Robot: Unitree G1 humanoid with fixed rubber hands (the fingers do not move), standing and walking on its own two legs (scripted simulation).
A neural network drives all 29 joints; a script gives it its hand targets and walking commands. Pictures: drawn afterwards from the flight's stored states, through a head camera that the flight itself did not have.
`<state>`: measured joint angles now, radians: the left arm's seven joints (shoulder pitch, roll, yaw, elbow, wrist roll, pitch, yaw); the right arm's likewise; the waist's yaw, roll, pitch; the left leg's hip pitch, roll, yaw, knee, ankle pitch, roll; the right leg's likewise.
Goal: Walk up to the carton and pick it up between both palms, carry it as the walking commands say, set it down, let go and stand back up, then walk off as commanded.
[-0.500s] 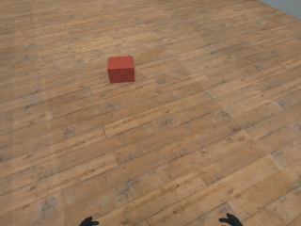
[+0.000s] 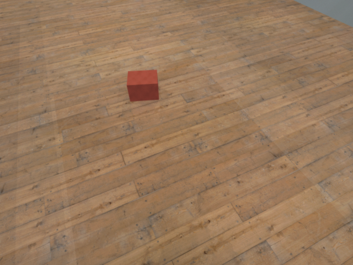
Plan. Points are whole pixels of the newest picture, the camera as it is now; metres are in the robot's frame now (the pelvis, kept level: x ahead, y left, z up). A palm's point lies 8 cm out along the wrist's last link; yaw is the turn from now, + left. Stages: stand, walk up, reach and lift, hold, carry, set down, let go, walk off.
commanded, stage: stand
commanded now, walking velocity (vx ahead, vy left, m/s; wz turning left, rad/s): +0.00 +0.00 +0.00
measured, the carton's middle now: (143, 85) +1.54 +0.30 -0.68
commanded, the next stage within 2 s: walk up in 0.98 s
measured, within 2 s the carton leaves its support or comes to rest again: neither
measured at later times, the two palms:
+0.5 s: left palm out of the picture -0.01 +0.21 -0.15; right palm out of the picture -0.01 -0.20 -0.14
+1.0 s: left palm out of the picture -0.03 +0.21 -0.14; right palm out of the picture -0.03 -0.19 -0.14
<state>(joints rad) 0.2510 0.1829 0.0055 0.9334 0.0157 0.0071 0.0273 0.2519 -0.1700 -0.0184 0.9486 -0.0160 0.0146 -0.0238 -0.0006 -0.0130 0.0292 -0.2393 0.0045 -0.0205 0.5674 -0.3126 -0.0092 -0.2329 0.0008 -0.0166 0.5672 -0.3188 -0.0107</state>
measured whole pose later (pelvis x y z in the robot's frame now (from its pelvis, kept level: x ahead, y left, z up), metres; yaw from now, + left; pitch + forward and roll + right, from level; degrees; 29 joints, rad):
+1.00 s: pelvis +0.00 +0.01 +0.01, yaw +0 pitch -3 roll +0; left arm 0.28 0.11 0.00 1.19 0.01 0.00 0.05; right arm 0.30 -0.09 -0.01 1.16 -0.01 0.00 -0.05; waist 0.00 -0.01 0.05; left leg -0.16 0.00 -0.02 0.46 -0.26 0.00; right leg -0.15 -0.01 -0.02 0.46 -0.26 0.00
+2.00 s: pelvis +0.29 +0.11 -0.02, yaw +13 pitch +1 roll +0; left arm 0.02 0.14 0.02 0.89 0.03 -0.05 -0.02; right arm 0.62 -0.08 -0.04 1.14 -0.03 -0.08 -0.01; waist -0.12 0.00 0.06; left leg 0.14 0.02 0.06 0.41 -0.52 0.01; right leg -0.51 -0.03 -0.15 0.56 -0.09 -0.04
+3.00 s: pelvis +0.79 +0.22 -0.02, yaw +14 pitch +1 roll +1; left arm 0.03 0.26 0.07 0.87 0.02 -0.05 -0.05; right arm 0.44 -0.24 -0.07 1.15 -0.02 -0.06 0.01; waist -0.07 0.01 0.08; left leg 0.02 0.16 0.23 0.66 -0.49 -0.08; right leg -0.52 -0.06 -0.14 0.69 -0.18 -0.07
